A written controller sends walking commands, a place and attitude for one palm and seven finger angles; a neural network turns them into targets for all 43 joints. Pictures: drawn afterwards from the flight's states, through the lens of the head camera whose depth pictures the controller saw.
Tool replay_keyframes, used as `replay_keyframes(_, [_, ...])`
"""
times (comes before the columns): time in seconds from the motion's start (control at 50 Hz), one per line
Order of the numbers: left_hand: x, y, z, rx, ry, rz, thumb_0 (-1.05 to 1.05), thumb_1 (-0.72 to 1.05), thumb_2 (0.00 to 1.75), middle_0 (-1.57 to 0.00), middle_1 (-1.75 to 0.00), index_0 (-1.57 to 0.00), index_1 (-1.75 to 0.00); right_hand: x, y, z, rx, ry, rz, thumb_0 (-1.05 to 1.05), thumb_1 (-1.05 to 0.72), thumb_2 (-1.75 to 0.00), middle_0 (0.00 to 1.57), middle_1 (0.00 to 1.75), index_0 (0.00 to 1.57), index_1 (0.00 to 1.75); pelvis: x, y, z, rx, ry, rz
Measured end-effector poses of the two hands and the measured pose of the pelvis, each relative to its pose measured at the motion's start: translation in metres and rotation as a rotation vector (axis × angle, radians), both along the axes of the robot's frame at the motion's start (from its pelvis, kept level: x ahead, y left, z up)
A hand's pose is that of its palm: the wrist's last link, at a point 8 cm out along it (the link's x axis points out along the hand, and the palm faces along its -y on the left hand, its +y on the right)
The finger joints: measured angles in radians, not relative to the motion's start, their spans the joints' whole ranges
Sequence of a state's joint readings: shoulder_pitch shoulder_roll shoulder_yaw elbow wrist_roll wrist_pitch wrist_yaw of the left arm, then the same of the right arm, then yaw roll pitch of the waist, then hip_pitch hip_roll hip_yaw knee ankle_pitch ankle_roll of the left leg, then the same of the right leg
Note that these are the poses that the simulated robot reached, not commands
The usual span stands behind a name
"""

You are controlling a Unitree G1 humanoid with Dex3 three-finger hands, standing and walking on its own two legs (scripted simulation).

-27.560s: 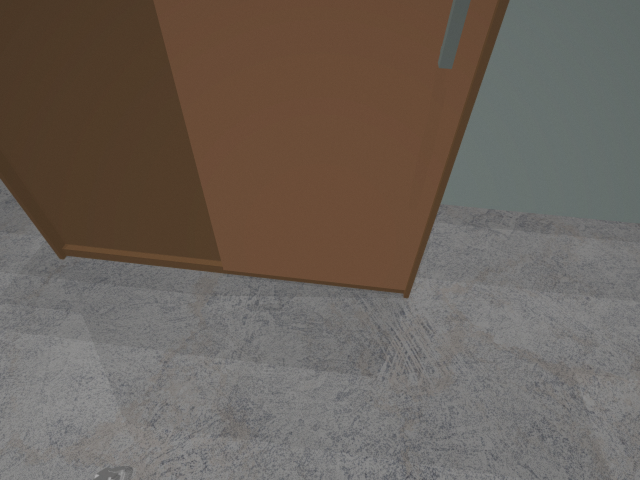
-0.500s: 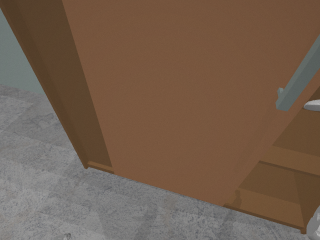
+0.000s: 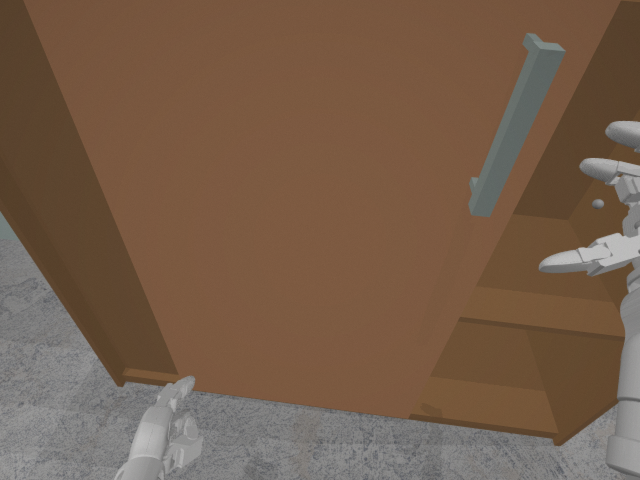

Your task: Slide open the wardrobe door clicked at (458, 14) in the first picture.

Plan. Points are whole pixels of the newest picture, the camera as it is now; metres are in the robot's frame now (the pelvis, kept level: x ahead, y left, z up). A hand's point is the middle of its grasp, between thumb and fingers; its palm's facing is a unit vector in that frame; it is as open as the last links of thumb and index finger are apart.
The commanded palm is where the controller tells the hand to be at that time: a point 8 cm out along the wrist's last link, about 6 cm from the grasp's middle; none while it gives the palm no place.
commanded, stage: slip the hand off the handle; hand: right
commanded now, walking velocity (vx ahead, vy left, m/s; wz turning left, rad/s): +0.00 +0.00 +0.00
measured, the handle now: (503, 131) +0.47 -0.22 +0.25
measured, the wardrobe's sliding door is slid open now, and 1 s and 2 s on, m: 0.46 0.46 0.46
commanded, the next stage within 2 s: draw the hand back to the body in 0.04 s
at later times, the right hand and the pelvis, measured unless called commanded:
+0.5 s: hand (612, 262) +0.26 -0.25 +0.23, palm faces +0.15 +0.99 -0.03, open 14.7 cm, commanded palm +0.22 -0.30 +0.23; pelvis +0.00 +0.01 +0.00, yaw -1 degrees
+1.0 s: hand (631, 335) +0.21 -0.27 +0.19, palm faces +0.53 +0.81 -0.25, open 12.4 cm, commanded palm +0.16 -0.29 +0.19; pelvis -0.01 +0.01 +0.01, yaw +0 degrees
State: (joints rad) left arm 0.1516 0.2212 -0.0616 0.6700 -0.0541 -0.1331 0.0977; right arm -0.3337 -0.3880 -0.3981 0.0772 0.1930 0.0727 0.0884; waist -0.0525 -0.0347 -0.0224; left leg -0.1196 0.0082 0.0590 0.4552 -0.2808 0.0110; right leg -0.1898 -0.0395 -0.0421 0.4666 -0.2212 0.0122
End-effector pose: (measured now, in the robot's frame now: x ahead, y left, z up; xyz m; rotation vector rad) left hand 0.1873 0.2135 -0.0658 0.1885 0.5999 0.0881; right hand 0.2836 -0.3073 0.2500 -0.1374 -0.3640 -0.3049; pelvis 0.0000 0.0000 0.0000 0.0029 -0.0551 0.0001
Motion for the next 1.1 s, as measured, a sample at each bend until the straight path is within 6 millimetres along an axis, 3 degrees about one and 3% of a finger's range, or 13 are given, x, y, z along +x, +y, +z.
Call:
replay_keyframes(0.18, [0.012,-0.005,0.002,0.02,-0.001,-0.054,0.01,0.9,0.9,-0.2,-0.3,-0.2,-0.3,-0.027,-0.002,-0.001,-0.008,-0.004,-0.016,-0.02,0.55,-0.19,0.26,1.15,0.25,1.15,0.002,0.004,0.001,0.002,-0.021,-0.021])
replay_keyframes(0.34, [0.011,0.006,0.002,0.009,-0.008,-0.011,0.01,0.9,0.9,-0.2,-0.3,-0.2,-0.3,-0.025,0.001,-0.015,0.079,0.276,0.152,-0.02,0.55,-0.2,0.26,1.15,0.25,1.15,0.003,0.006,0.003,-0.003,-0.036,-0.021])
replay_keyframes(0.46, [0.019,0.012,0.015,-0.008,-0.085,-0.013,0.01,0.9,0.9,-0.2,-0.3,-0.2,-0.3,-0.046,0.003,-0.013,0.101,0.255,0.173,-0.02,0.55,-0.2,0.26,1.15,0.25,1.15,0.001,0.007,0.002,-0.004,-0.04,-0.018])
replay_keyframes(0.64, [0.019,0.01,0.024,0.005,-0.128,-0.043,0.01,0.9,0.9,-0.2,-0.3,-0.2,-0.3,-0.079,0.006,-0.034,0.099,0.263,0.126,-0.02,0.54,-0.2,0.26,1.15,0.25,1.14,-0.009,0.011,0.001,-0.001,-0.062,-0.023])
replay_keyframes(0.68, [0.016,0.008,0.024,0.006,-0.132,-0.048,0.01,0.9,0.9,-0.2,-0.3,-0.2,-0.3,-0.085,0.007,-0.036,0.095,0.254,0.126,-0.02,0.52,-0.21,0.26,1.13,0.25,1.13,-0.011,0.012,0.001,0.0,-0.066,-0.025])
replay_keyframes(0.76, [0.006,0.004,0.02,0.009,-0.129,-0.077,0.01,0.9,0.9,-0.2,-0.3,-0.2,-0.3,-0.099,0.005,-0.032,-0.057,0.16,-0.085,-0.02,0.44,-0.25,0.26,1.09,0.25,1.08,-0.016,0.012,0.002,0.009,-0.067,-0.022])
replay_keyframes(0.86, [-0.018,0.005,0.001,0.012,-0.03,-0.07,0.01,0.9,0.9,-0.2,-0.3,-0.2,-0.3,-0.119,0.005,-0.039,-0.128,0.075,-0.224,-0.02,0.29,-0.32,0.25,1.0,0.24,1.0,-0.017,0.01,0.004,0.008,-0.061,-0.01])
replay_keyframes(0.98, [-0.044,0.011,-0.019,0.029,0.096,-0.034,0.01,0.9,0.9,-0.2,-0.3,-0.2,-0.3,-0.123,0.006,-0.051,-0.156,0.071,-0.256,-0.01,0.1,-0.42,0.24,0.89,0.24,0.88,-0.013,0.006,0.005,0.006,-0.068,-0.004])
replay_keyframes(1.1, [-0.048,0.017,-0.02,0.026,0.103,0.018,0.01,0.9,0.9,-0.2,-0.3,-0.2,-0.3,-0.12,0.012,-0.055,-0.193,0.091,-0.22,-0.01,-0.12,-0.52,0.24,0.76,0.23,0.76,-0.007,0.002,0.006,0.003,-0.069,0.01])
